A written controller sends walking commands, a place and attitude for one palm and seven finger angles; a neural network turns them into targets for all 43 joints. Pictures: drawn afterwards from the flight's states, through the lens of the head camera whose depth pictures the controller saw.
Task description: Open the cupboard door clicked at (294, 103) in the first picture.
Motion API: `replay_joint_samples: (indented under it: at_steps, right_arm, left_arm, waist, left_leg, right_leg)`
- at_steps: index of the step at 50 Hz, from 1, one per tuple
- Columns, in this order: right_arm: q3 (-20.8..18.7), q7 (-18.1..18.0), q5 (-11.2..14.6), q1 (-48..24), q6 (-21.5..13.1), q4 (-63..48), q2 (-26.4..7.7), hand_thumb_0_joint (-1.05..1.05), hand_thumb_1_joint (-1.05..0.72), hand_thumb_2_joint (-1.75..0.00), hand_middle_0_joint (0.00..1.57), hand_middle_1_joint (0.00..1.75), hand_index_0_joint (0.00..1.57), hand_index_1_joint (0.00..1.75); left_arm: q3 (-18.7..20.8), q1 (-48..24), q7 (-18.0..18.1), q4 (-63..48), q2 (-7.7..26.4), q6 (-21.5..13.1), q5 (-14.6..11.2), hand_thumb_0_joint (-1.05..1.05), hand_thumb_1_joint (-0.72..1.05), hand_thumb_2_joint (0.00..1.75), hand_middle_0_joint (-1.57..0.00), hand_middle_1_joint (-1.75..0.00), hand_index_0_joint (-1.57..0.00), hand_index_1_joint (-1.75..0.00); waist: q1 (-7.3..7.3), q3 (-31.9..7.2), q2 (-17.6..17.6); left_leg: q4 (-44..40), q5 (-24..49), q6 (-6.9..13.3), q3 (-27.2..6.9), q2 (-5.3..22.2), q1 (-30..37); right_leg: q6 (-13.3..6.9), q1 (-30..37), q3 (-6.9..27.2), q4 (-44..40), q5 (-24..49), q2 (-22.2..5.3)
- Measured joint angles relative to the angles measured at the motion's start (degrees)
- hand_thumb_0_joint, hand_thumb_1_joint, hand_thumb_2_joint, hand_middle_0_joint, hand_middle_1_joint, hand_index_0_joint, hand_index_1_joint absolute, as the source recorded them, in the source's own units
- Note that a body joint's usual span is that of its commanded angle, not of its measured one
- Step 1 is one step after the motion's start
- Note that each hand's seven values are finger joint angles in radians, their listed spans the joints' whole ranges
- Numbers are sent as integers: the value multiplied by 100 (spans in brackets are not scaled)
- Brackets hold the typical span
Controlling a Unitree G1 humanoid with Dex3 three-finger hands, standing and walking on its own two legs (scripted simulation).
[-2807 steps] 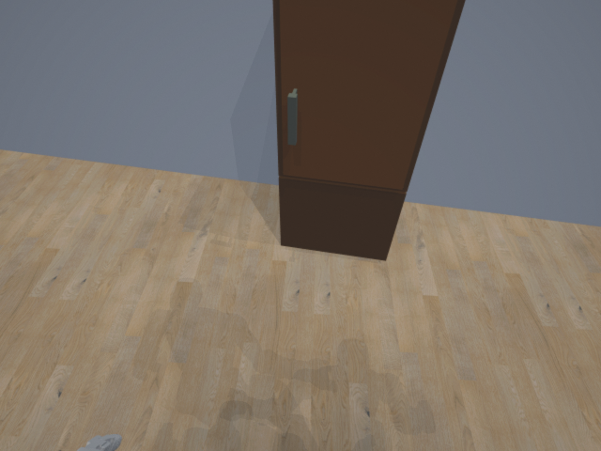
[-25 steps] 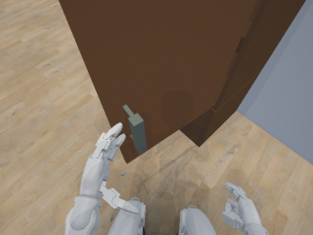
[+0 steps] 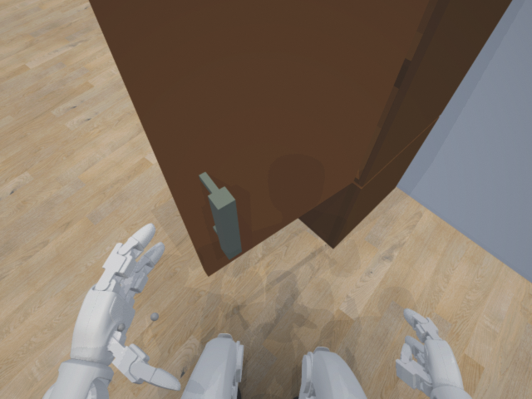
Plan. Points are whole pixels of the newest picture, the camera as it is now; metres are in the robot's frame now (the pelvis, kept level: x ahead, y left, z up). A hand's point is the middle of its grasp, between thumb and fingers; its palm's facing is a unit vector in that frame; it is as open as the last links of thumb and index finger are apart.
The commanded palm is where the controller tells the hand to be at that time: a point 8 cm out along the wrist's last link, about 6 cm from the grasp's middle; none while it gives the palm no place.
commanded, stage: draw the hand back to the body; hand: left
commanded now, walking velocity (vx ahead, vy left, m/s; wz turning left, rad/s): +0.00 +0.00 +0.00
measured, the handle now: (219, 217) +0.36 +0.10 +0.05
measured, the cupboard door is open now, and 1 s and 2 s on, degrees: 82 82 82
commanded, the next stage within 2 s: step back with the hand held close in 1.58 s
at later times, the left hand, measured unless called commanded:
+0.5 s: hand (78, 300) +0.21 +0.20 +0.15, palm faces -0.03 -1.00 -0.07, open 16.2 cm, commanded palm +0.18 +0.26 +0.16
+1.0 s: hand out of the picture +0.24 +0.27 +0.25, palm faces +0.37 -0.84 -0.40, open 11.5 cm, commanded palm +0.19 +0.31 +0.28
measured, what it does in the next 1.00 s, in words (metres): rises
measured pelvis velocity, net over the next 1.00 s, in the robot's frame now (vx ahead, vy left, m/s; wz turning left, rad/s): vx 0.05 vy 0.03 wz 0.01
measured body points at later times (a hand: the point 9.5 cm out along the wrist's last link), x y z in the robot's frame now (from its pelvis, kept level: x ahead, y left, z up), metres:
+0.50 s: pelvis +0.02 +0.02 +0.07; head +0.04 +0.03 +0.52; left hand +0.21 +0.25 +0.16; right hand +0.20 -0.21 +0.01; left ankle +0.04 +0.11 -0.59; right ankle +0.02 -0.09 -0.59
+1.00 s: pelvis +0.05 +0.03 +0.13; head +0.03 +0.01 +0.58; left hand +0.21 +0.31 +0.28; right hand +0.23 -0.18 +0.05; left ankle +0.04 +0.11 -0.59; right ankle +0.02 -0.09 -0.59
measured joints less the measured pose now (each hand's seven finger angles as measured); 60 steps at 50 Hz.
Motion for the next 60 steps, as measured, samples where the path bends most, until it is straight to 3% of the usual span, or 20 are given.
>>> replay_joint_samples:
  at_steps: [6, 14, 21, 26, 31, 34, 38, 45, 60]
  right_arm:
    - [18, -18, 36, 33, 23, -122, 107, 1, -90, -90, 20, 30, 20, 30]
    - [201, -61, 167, 361, 224, -290, 268, 1, -90, -90, 20, 30, 20, 30]
    - [309, -161, 157, 524, 37, -442, 135, 1, -90, -90, 20, 30, 20, 30]
    - [241, -170, 200, 575, -49, -433, 68, 1, -90, -90, 20, 30, 20, 30]
    - [227, -316, 185, 637, 184, -456, 94, 1, -90, -90, 20, 30, 20, 30]
    - [255, -346, 164, 646, 254, -465, 92, 1, -90, -90, 20, 30, 20, 30]
    - [339, -386, 141, 668, 239, -335, 97, 1, -90, -90, 20, 30, 20, 30]
    - [448, -364, 116, 606, 37, 16, 76, 1, -90, -90, 20, 30, 20, 30]
    - [339, -213, 49, 286, -193, 476, 52, 1, -90, -90, 20, 30, 20, 30]
  left_arm:
    - [-116, -17, 194, -638, 33, 521, 93, -1, -50, 30, -15, -30, -15, -30]
    - [115, 623, 541, -1357, 109, 1133, 94, -1, -50, 30, -15, -30, -15, -30]
    - [72, 827, 363, -1299, 242, 1265, 40, -1, -50, 30, -15, -30, -15, -30]
    - [295, 959, 325, -1604, 414, 1244, -79, -1, -47, 31, -16, -30, -15, -30]
    - [280, 1235, 1476, -2056, 626, 2152, 744, -1, -37, 35, -16, -30, -15, -30]
    - [206, 1409, 1910, -2131, 587, 2558, 978, -1, -28, 39, -16, -30, -16, -30]
    - [218, 1437, 2209, -2160, 669, 2851, 1115, -1, -15, 44, -17, -30, -16, -30]
    - [525, 1067, 2416, -2267, 739, 2954, 1177, 0, 8, 54, -18, -30, -17, -30]
    - [1397, 645, 2285, -2554, 926, 2702, 1066, 1, 60, 77, -20, -30, -19, -30]
  waist:
    - [18, 66, 18]
    - [0, 19, 161]
    - [-78, 86, 103]
    - [-84, 148, 71]
    - [-9, 129, 93]
    - [9, 204, 179]
    - [98, 326, 195]
    - [208, 546, 225]
    - [296, 938, 230]
  left_leg:
    - [4, -4, 65, 48, 7, 90]
    - [-942, 285, 138, 73, -54, 1139]
    - [-1484, 447, 169, 51, -83, 1797]
    - [-1790, 491, 174, 48, -70, 2279]
    - [-2445, 664, 210, 176, -94, 2992]
    - [-2847, 798, 232, 230, -127, 3411]
    - [-3295, 951, 253, 264, -177, 3899]
    - [-3906, 1156, 250, 242, -235, 4632]
    - [-5050, 1607, 183, 298, -215, 5797]
  right_leg:
    - [53, 90, 49, -28, 34, 5]
    - [171, 1166, 103, -1034, 361, -14]
    - [213, 1861, 98, -1644, 554, -16]
    - [230, 2362, 108, -2010, 641, 13]
    - [287, 3011, 251, -2616, 836, 1]
    - [314, 3407, 312, -2999, 973, -23]
    - [341, 3871, 354, -3405, 1109, -61]
    - [355, 4611, 345, -4009, 1300, -98]
    - [306, 5711, 428, -5090, 1750, -49]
